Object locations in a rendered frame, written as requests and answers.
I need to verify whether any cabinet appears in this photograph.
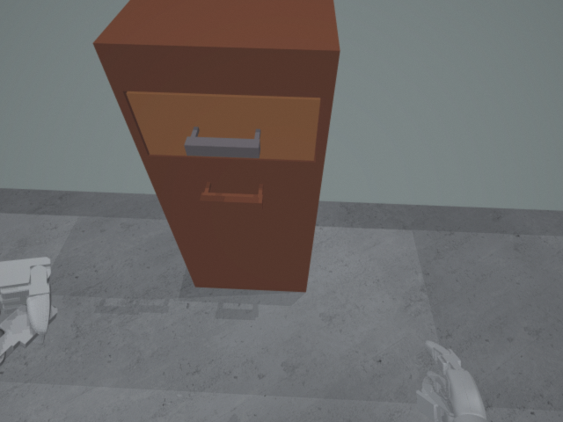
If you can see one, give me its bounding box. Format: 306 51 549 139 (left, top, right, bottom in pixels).
93 0 340 292

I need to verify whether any handle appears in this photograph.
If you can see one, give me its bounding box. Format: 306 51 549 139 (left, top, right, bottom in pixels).
200 193 263 211
184 127 260 158

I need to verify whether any left robot hand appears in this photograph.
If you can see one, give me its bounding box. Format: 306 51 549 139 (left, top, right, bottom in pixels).
0 257 57 367

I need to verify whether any drawer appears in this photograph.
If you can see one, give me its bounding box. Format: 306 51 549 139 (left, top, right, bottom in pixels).
126 91 320 161

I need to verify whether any right robot hand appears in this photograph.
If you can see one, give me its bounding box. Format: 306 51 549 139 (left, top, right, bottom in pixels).
416 340 486 422

